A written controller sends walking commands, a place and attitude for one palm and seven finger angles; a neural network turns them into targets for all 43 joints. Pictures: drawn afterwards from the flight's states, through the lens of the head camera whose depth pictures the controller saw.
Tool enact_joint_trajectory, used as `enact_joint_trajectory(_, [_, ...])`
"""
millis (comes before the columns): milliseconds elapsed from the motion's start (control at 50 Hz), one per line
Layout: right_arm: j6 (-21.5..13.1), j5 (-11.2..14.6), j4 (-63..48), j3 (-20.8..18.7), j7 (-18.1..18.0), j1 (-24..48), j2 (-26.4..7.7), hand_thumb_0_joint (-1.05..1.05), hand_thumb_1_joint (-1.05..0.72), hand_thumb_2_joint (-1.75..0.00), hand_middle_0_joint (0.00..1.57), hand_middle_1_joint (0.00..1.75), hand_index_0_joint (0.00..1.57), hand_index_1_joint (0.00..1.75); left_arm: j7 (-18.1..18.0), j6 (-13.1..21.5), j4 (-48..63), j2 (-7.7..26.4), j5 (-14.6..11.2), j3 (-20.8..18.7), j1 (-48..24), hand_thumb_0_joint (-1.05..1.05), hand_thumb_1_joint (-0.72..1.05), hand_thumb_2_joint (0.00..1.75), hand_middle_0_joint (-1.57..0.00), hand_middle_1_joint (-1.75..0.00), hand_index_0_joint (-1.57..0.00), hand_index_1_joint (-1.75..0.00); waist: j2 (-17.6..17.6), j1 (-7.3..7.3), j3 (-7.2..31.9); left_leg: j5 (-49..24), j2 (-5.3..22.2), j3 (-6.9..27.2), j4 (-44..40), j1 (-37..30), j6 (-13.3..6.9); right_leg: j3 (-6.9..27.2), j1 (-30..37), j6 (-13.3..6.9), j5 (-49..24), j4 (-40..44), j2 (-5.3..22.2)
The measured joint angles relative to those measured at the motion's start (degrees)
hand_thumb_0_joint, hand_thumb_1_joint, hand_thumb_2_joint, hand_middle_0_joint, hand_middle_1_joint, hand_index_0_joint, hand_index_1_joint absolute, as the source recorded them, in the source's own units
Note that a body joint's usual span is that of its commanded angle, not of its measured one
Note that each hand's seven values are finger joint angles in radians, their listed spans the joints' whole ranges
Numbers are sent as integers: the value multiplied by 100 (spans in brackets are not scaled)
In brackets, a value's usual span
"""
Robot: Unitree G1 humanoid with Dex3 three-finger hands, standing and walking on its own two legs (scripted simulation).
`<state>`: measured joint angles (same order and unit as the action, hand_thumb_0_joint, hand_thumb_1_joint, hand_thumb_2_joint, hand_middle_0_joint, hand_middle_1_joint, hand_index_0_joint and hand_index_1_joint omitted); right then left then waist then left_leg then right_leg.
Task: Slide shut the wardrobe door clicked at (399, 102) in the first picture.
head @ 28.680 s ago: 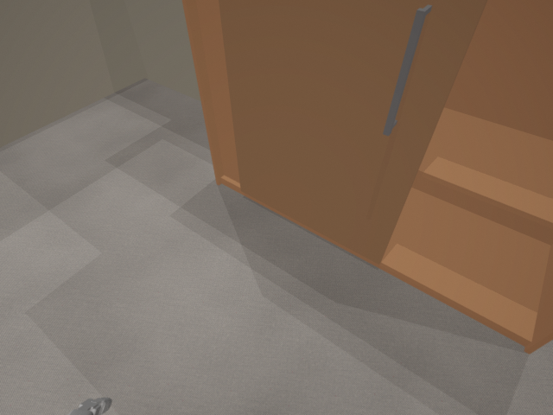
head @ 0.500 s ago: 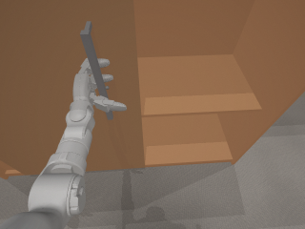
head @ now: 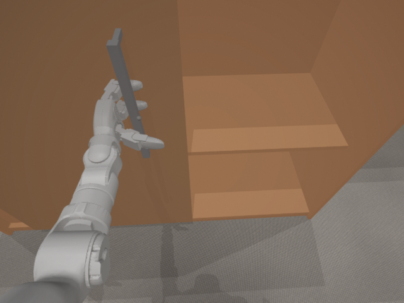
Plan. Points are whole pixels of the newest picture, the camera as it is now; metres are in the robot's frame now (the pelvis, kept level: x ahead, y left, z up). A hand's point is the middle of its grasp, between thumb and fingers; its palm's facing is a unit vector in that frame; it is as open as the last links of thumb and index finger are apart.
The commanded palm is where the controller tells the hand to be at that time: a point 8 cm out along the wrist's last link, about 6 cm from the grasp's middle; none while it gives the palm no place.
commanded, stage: slide the fingers in behind the handle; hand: left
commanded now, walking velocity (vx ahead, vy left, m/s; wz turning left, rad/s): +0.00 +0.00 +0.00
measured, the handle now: (134, 105) +0.50 +0.14 +0.10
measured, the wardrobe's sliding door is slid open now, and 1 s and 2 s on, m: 0.59 0.59 0.59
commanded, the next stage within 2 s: move the hooked fingers beside the handle in 1.00 s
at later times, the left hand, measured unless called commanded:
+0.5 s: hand (146, 116) +0.46 +0.11 +0.11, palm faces +0.03 -1.00 -0.01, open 14.0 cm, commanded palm +0.44 +0.14 +0.11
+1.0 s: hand (147, 117) +0.46 +0.10 +0.11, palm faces +0.04 -1.00 -0.01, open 14.1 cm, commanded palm +0.43 +0.12 +0.11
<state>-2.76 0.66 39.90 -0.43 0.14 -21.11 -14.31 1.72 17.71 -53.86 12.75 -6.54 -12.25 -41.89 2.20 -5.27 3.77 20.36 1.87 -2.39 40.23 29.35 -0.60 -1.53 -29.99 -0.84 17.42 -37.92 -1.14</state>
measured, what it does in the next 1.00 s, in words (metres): stands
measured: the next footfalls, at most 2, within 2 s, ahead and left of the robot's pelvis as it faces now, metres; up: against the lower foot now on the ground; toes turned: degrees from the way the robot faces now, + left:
none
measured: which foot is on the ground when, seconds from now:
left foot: down 0.00-1.00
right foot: down 0.00-1.00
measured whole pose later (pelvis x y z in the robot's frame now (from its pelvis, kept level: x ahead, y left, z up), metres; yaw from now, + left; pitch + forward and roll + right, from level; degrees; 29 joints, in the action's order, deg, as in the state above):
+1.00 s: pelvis +0.01 +0.01 +0.00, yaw +2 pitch +10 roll -1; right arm -4.6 0.0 40.8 -1.0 1.3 -19.9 -13.1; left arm -5.6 15.2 -48.1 7.1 -6.8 -3.7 -41.0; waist 2.7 -2.8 3.9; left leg 21.6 0.6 -0.9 40.8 29.2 -1.0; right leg -2.9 -29.0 -0.3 19.2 -38.2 0.0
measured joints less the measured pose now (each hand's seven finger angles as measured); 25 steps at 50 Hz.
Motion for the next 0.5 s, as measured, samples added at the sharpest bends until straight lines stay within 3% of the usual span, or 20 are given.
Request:
enact_joint_trajectory(220, [-88, -28, -7, 35, -4, 123, 55, 0, -91, -89, 20, 30, 20, 30, -169, 9, -189, -136, 60, 124, -267, -1, -50, 30, -31, -121, -30, -120, -14, -2, -40, 8, -31, 27, 48, 87, -11, -25, -76, 12, 25, -55, 32])
enact_joint_trajectory(500, [-75, -43, 68, -4, 61, -5, 105, 0, -91, -89, 20, 30, 20, 30, -400, -52, 141, -289, 29, 357, -69, -1, -50, 30, -31, -121, -31, -120, 26, 87, 2, 54, -52, 40, 36, 42, -22, -34, -22, 27, 76, -39, 50])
